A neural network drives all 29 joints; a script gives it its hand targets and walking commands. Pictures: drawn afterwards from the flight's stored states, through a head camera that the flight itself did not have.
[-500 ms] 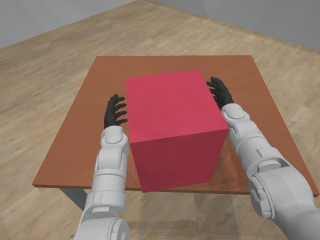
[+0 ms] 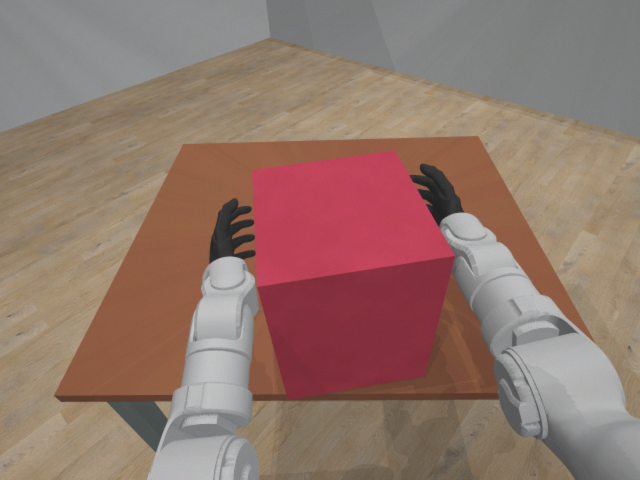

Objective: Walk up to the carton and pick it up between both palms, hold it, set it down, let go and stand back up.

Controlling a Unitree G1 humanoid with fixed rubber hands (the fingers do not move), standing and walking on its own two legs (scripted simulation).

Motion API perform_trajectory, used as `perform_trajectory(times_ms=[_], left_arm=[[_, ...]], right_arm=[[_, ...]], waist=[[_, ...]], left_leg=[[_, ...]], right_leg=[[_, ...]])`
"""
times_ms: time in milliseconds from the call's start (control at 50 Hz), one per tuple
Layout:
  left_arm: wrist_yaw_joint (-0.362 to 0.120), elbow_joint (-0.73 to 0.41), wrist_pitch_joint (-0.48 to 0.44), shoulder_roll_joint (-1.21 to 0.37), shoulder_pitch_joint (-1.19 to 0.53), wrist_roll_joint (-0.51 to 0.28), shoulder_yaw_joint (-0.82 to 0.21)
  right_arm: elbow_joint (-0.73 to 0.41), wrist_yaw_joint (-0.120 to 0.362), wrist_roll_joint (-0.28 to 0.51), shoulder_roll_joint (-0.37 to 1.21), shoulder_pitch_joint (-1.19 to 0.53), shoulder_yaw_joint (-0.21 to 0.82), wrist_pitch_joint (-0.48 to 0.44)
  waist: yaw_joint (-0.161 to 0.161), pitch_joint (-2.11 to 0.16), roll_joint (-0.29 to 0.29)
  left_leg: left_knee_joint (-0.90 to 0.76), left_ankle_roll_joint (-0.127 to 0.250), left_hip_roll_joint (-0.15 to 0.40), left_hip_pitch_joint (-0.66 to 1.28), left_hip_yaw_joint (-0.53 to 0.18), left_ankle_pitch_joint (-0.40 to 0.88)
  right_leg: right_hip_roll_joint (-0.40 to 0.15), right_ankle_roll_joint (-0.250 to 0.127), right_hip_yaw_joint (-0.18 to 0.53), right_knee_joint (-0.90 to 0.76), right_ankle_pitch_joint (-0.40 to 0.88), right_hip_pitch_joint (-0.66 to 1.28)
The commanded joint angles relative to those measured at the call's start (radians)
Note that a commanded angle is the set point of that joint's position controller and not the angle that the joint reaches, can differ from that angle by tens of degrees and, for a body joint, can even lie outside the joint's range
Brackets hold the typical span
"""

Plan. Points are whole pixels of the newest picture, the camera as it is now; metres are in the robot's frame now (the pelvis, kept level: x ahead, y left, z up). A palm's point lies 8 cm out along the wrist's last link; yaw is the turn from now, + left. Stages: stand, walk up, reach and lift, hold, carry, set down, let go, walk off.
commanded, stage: reach and lift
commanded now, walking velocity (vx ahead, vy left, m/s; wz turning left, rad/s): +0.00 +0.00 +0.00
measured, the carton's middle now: (341, 276) +0.37 +0.04 +0.06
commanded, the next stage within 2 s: hold in 1.68 s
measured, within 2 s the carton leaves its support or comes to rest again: neither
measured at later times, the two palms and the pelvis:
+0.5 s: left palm (220, 237) +0.34 +0.19 +0.16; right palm (451, 201) +0.41 -0.09 +0.17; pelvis -0.01 +0.00 +0.00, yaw +0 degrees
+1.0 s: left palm (221, 209) +0.35 +0.18 +0.20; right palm (468, 185) +0.40 -0.10 +0.20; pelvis -0.01 +0.00 +0.00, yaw +0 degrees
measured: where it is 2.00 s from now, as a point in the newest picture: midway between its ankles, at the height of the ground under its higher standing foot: outside the picture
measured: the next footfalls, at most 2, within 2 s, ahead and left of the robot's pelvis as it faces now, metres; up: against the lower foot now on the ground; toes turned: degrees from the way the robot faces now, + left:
none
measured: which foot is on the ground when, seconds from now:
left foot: down 0.00-1.00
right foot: down 0.00-1.00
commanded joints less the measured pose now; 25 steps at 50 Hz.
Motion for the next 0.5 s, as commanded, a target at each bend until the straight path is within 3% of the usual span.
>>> perform_trajectory(times_ms=[0,260,380,480], left_arm=[[-0.106,-0.259,-0.048,-0.624,-0.823,-0.126,-0.475],[-0.130,-0.186,0.013,-0.624,-0.918,-0.158,-0.428],[-0.144,-0.194,0.029,-0.619,-0.929,-0.166,-0.422],[-0.147,-0.246,0.033,-0.627,-0.951,-0.198,-0.463]], right_arm=[[-0.459,0.054,0.098,0.771,-0.790,0.261,-0.060],[-0.427,0.049,0.110,0.808,-0.858,0.201,0.000],[-0.433,0.040,0.131,0.816,-0.859,0.206,0.016],[-0.516,0.022,0.163,0.832,-0.889,0.242,0.022]], waist=[[-0.029,-0.441,-0.074],[-0.043,-0.412,-0.083],[-0.055,-0.431,-0.079],[-0.071,-0.497,-0.079]], left_leg=[[0.056,0.005,-0.123,0.280,-0.073,0.398],[0.019,0.025,-0.128,0.246,-0.075,0.244],[0.024,0.025,-0.134,0.257,-0.076,0.275],[0.045,0.019,-0.143,0.284,-0.081,0.339]], right_leg=[[0.077,0.029,-0.078,-0.079,0.229,0.093],[0.070,0.039,-0.075,-0.088,0.116,0.065],[0.072,0.044,-0.074,-0.084,0.155,0.086],[0.077,0.052,-0.072,-0.073,0.235,0.116]])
